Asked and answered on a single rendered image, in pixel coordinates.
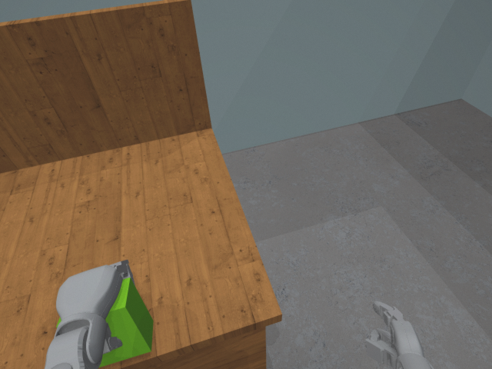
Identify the robot right forearm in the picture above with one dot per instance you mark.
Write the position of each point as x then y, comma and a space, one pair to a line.
412, 361

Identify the table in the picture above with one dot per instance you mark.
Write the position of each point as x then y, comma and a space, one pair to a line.
107, 154

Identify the robot right hand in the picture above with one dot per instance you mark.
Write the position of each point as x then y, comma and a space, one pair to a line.
385, 347

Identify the robot left hand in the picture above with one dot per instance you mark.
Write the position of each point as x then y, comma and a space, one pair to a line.
94, 291

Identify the sponge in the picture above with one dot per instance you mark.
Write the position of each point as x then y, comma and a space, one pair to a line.
129, 321

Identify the robot left forearm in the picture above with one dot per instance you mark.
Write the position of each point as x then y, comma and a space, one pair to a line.
78, 343

